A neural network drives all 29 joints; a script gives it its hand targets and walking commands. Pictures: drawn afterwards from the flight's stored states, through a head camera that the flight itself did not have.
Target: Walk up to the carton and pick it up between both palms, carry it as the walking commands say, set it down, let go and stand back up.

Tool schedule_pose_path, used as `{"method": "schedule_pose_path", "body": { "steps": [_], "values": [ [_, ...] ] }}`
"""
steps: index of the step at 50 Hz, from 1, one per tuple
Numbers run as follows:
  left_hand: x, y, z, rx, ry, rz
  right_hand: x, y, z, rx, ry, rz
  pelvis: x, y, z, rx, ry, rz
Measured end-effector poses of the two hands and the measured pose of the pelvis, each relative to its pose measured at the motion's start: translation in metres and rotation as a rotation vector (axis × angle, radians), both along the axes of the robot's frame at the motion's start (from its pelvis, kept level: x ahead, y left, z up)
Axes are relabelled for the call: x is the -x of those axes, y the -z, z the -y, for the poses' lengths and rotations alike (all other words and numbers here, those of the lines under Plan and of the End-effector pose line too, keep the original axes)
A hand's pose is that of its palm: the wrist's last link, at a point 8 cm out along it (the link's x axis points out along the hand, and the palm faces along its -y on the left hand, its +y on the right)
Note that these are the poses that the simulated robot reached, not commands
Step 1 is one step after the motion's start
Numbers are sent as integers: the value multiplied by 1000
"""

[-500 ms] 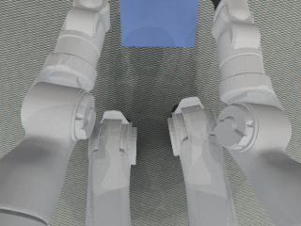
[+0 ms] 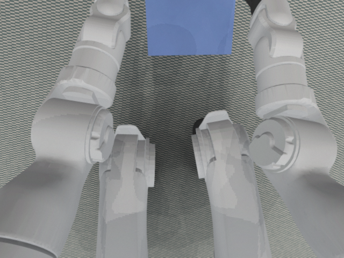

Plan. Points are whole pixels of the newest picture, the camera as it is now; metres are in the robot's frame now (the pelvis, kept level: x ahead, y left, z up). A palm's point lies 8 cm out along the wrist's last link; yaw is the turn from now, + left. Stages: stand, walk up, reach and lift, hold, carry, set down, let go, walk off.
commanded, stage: set down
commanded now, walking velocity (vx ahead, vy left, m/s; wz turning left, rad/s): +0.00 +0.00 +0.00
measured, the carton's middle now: out of the picture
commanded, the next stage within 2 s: none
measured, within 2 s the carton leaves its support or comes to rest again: rests again in 1.02 s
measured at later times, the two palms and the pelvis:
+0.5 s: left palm out of the picture +0.55 +0.05 -0.19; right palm out of the picture +0.51 -0.20 -0.17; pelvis +0.00 +0.00 +0.00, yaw -1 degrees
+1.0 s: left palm out of the picture +0.54 +0.05 -0.19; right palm (262, 0) +0.51 -0.20 -0.18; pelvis +0.00 +0.00 +0.00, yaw +0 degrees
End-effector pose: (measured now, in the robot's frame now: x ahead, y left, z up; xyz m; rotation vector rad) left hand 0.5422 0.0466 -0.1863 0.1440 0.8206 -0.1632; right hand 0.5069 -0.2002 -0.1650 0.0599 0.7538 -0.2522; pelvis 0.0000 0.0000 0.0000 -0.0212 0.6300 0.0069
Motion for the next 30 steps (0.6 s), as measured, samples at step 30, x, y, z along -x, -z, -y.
{"method": "schedule_pose_path", "body": {
  "steps": [30],
  "values": [
    [-5,9,1,35,37,12,-3,10,5,-8,5,-12,-7,0,-1,6,11,-15]
  ]
}}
